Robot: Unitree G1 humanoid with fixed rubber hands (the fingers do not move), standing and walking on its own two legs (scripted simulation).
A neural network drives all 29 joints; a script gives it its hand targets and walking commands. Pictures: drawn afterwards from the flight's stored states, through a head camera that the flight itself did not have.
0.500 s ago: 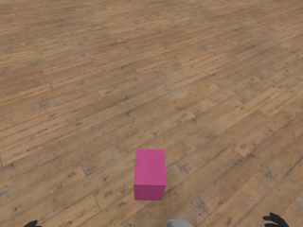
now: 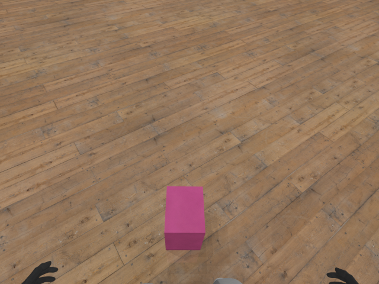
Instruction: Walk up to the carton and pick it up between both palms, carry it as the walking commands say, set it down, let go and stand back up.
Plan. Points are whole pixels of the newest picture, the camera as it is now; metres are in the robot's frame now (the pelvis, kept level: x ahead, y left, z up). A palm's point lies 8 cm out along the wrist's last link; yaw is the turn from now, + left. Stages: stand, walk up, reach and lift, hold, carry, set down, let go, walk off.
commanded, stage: walk up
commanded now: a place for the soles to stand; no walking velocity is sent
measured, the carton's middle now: (183, 219) +0.49 -0.01 -0.62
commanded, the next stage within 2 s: reach and lift in 0.56 s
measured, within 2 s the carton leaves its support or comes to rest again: neither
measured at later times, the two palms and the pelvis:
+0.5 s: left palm out of the picture +0.11 +0.33 -0.09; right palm out of the picture +0.08 -0.33 -0.06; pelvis +0.00 +0.00 +0.00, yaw +0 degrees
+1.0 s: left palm (65, 253) +0.21 +0.28 -0.10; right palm (332, 256) +0.18 -0.32 -0.07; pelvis +0.01 +0.00 +0.00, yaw +2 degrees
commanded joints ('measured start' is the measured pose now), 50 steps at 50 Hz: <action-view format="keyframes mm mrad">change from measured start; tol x16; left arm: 1 -20 161 17 -36 -12 5 18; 28 -34 168 13 -8 -6 -1 16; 29 -200 17 169 -359 27 38 -20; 50 -336 -67 97 -289 -17 77 24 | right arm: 1 -77 -208 -58 13 -21 -9 -1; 28 -88 -187 -48 30 -20 2 0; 29 -278 -43 -151 -268 -29 55 33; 35 -302 -72 -192 -307 -59 72 51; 50 -403 27 -166 -80 -11 50 37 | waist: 1 29 103 -33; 27 36 66 -93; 29 62 98 286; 50 -7 9 -217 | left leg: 1 58 155 -214 -257 118 120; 17 1 93 -136 -264 -170 74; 26 61 87 -124 -179 140 66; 28 47 97 -143 -212 81 80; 29 -245 -125 -41 -229 -46 -67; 31 -170 -95 1 -245 -187 -40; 35 73 -119 7 -181 -66 -66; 41 -152 -53 -59 -219 -84 -39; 50 -134 -95 -89 -4 403 -38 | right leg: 1 25 -45 33 -36 135 -56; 18 20 -79 144 -176 -38 -79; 25 56 -77 120 -97 242 -87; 33 -39 -2 -80 -233 -215 13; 41 165 44 -105 -20 -1 65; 50 -35 29 -68 95 352 54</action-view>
